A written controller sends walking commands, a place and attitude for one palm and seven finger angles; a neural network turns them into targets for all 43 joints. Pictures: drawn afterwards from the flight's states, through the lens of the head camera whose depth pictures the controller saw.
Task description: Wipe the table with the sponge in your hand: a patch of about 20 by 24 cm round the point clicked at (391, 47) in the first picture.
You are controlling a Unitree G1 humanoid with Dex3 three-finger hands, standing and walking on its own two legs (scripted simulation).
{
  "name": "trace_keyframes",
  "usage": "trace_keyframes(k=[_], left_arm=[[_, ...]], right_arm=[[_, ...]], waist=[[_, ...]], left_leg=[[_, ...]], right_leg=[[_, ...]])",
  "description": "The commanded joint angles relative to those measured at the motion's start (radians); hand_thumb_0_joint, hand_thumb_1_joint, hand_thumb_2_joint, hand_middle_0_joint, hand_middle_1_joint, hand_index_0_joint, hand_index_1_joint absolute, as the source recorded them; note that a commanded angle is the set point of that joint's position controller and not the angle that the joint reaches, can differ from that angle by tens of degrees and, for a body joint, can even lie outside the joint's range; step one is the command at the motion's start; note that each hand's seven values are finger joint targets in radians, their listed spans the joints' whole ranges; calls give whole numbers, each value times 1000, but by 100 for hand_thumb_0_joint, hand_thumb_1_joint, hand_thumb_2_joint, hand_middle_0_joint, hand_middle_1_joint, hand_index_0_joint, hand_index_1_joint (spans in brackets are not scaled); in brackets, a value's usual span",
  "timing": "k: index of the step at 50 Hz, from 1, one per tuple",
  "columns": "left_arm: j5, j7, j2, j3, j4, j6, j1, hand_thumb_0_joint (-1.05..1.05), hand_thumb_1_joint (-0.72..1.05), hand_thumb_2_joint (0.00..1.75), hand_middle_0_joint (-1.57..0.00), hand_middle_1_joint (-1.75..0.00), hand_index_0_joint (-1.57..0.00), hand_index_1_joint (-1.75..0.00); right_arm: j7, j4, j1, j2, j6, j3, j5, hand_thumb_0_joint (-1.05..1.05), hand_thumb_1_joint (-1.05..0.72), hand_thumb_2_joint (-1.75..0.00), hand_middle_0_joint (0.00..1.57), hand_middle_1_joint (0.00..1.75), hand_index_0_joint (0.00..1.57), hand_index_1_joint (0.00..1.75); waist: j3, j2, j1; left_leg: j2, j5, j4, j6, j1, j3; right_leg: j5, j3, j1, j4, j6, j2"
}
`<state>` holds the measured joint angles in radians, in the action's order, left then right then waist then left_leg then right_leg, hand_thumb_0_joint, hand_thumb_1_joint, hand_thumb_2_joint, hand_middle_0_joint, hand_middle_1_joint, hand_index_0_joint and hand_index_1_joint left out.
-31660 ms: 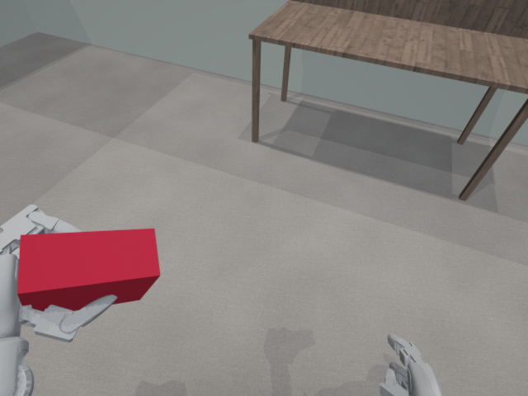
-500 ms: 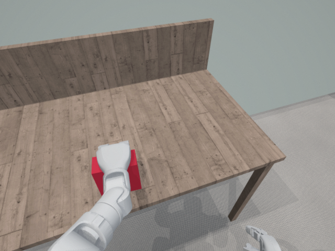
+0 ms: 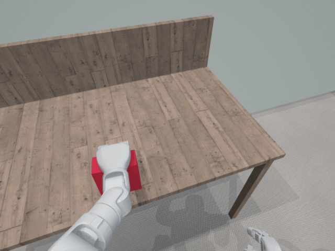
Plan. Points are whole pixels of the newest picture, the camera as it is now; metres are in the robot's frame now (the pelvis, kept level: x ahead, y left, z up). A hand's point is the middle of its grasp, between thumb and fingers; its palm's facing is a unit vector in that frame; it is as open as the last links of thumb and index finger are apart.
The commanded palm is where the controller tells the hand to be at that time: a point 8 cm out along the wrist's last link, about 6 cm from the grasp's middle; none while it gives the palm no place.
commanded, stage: wipe back along the third lane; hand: left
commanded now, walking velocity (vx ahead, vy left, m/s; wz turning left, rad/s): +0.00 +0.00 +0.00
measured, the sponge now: (119, 178) +0.33 +0.18 -0.07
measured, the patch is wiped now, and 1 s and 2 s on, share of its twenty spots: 1.00 1.00 1.00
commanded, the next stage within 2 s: slide back across to the middle lane in 0.06 s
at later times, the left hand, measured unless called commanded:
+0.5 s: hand (112, 169) +0.33 +0.19 -0.01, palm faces -0.06 -0.07 -1.00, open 9.9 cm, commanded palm +0.29 +0.19 +0.03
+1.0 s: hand (92, 180) +0.29 +0.23 -0.01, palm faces -0.07 -0.08 -0.99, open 9.9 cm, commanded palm +0.26 +0.23 +0.03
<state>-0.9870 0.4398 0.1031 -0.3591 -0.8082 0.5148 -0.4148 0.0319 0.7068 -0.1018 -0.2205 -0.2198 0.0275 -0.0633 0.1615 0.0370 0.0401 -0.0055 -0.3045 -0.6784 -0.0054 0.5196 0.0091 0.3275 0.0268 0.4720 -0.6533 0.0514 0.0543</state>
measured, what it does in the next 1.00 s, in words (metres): stands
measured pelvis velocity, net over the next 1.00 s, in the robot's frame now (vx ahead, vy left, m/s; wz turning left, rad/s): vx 0.01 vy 0.00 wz -0.02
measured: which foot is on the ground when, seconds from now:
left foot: down 0.00-1.00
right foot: down 0.00-1.00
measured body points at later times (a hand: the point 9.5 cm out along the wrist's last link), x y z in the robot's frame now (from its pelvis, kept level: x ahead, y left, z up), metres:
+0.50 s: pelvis +0.00 +0.00 +0.00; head +0.00 -0.02 +0.45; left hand +0.33 +0.19 +0.04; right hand +0.17 -0.24 -0.11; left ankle +0.02 +0.12 -0.72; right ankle +0.00 -0.09 -0.72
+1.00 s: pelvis +0.01 +0.00 +0.01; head +0.00 -0.02 +0.46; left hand +0.29 +0.23 +0.04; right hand +0.22 -0.23 -0.08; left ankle +0.02 +0.12 -0.72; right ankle +0.00 -0.09 -0.72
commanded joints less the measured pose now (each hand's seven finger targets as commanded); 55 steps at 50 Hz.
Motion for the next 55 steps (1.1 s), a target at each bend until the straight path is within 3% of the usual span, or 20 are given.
trace_keyframes(k=[1, 2, 6, 7, 11, 12, 14, 17, 21, 26, 27, 30, 32, 35, 37, 38, 42, 46, 53, 55], left_arm=[[18, -27, -9, -3, 27, -12, -156, 0, 10, 130, -120, -160, -120, -160], [18, -24, 36, 48, 15, -12, -155, 0, 10, 130, -120, -160, -120, -160], [19, -26, -23, -11, -6, -21, -184, 0, 10, 130, -120, -160, -120, -160], [23, -24, 26, 47, -13, -21, -176, 0, 10, 130, -120, -160, -120, -160], [23, -16, 49, 60, 32, -37, -164, 0, 10, 130, -120, -160, -120, -160], [22, -13, 110, 125, 49, -38, -139, 0, 10, 130, -120, -160, -120, -160], [18, -14, 75, 77, 90, -38, -125, 0, 10, 130, -120, -160, -120, -160], [8, -13, 161, 154, 124, -18, -98, 0, 10, 130, -120, -160, -120, -160], [0, -27, 184, 151, 179, 2, -81, 0, 10, 130, -120, -160, -120, -160], [-13, -57, 188, 145, 220, -1, -40, 0, 10, 130, -120, -160, -120, -160], [-12, -59, 238, 201, 236, -7, -7, 0, 10, 130, -120, -160, -120, -160], [-16, -73, 187, 149, 275, -27, 63, 0, 10, 130, -120, -160, -120, -160], [-11, -74, 262, 227, 299, -36, 120, 0, 10, 130, -120, -160, -120, -160], [-20, -76, 216, 173, 347, -42, 162, 0, 10, 130, -120, -160, -120, -160], [-22, -76, 272, 233, 358, -39, 184, 0, 10, 130, -120, -160, -120, -160], [-22, -79, 241, 192, 374, -41, 176, 0, 10, 130, -120, -160, -120, -160], [-20, -91, 292, 243, 388, -48, 182, 0, 10, 130, -120, -160, -120, -160], [-30, -102, 259, 203, 408, -79, 211, 0, 10, 130, -120, -160, -120, -160], [-61, -93, 298, 233, 336, -124, 63, 0, 10, 130, -120, -160, -120, -160], [-75, -91, 316, 245, 280, -136, 27, 0, 10, 130, -120, -160, -120, -160]], right_arm=[[-11, -140, 131, -116, 45, 32, -7, 0, -90, -90, 20, 30, 20, 30], [-13, -136, 130, -120, 46, 32, -6, 0, -90, -90, 20, 30, 20, 30], [-14, -135, 116, -116, 55, 32, -7, 0, -90, -90, 20, 30, 20, 30], [-16, -134, 120, -119, 58, 34, -5, 0, -90, -90, 20, 30, 20, 30], [-24, -141, 115, -116, 61, 33, -7, 0, -90, -90, 20, 30, 20, 30], [-26, -145, 120, -121, 62, 36, -5, 0, -90, -90, 20, 30, 20, 30], [-28, -156, 125, -113, 64, 33, -10, 0, -90, -90, 20, 30, 20, 30], [-29, -158, 141, -121, 65, 30, -11, 0, -90, -90, 20, 30, 20, 30], [-35, -166, 151, -120, 71, 25, -15, 0, -90, -90, 20, 30, 20, 30], [-38, -173, 156, -124, 79, 22, -15, 0, -90, -90, 20, 30, 20, 30], [-38, -175, 162, -130, 80, 26, -14, 0, -90, -90, 20, 30, 20, 30], [-35, -186, 155, -128, 86, 28, -12, 0, -90, -90, 20, 30, 20, 30], [-36, -190, 167, -136, 89, 27, -11, 0, -90, -90, 20, 30, 20, 30], [-34, -200, 169, -129, 93, 25, -13, 0, -90, -90, 20, 30, 20, 30], [-34, -196, 182, -135, 95, 26, -13, 0, -90, -90, 20, 30, 20, 30], [-36, -200, 180, -131, 95, 24, -14, 0, -90, -90, 20, 30, 20, 30], [-45, -195, 187, -137, 102, 24, -15, 0, -90, -90, 20, 30, 20, 30], [-48, -200, 180, -133, 111, 24, -11, 0, -90, -90, 20, 30, 20, 30], [-62, -172, 138, -137, 118, 29, -3, 0, -90, -90, 20, 30, 20, 30], [-66, -162, 123, -140, 119, 28, -3, 0, -90, -90, 20, 30, 20, 30]], waist=[[138, -136, -28], [137, -136, -14], [131, -143, -34], [140, -145, -15], [172, -149, -18], [189, -141, 5], [178, -141, -9], [164, -117, 16], [150, -104, 13], [138, -105, 10], [155, -94, 31], [159, -122, 17], [170, -110, 42], [143, -99, 25], [145, -85, 45], [125, -77, 24], [120, -79, 38], [122, -97, 21], [108, -61, -6], [85, -98, -13]], left_leg=[[31, 116, 57, -23, -97, -13], [30, 107, 63, -20, -85, -5], [29, 93, 57, -24, -90, -11], [29, 85, 63, -21, -77, -7], [33, 98, 60, -25, -83, -17], [33, 106, 66, -23, -84, -11], [33, 110, 70, -27, -101, -17], [34, 112, 93, -24, -110, -11], [39, 109, 107, -28, -131, -17], [39, 142, 112, -31, -161, -16], [39, 159, 115, -28, -163, -8], [39, 197, 102, -32, -178, -16], [44, 208, 105, -29, -170, -13], [44, 221, 104, -29, -180, -18], [47, 229, 107, -26, -181, -9], [45, 222, 106, -29, -187, -13], [47, 207, 114, -29, -192, -4], [47, 220, 101, -31, -198, -6], [43, 161, 85, -33, -168, -4], [44, 122, 80, -33, -128, 1]], right_leg=[[-240, -33, -65, 113, 16, -11], [-227, -42, -64, 118, 21, -6], [-201, -28, -41, 114, 16, -8], [-189, -37, -50, 120, 18, -5], [-221, -47, -92, 118, 10, -14], [-226, -58, -109, 123, 15, -10], [-229, -50, -117, 127, 8, -13], [-214, -61, -131, 143, 14, -8], [-194, -61, -150, 156, 10, -11], [-248, -61, -162, 156, 14, -10], [-271, -72, -177, 154, 21, -6], [-364, -67, -197, 139, 16, -11], [-420, -91, -225, 139, 21, -12], [-456, -84, -218, 131, 18, -17], [-458, -94, -221, 133, 24, -12], [-442, -84, -207, 132, 21, -15], [-398, -95, -203, 147, 23, -10], [-435, -89, -198, 136, 18, -16], [-314, -82, -122, 125, 20, -11], [-259, -80, -93, 126, 16, -10]])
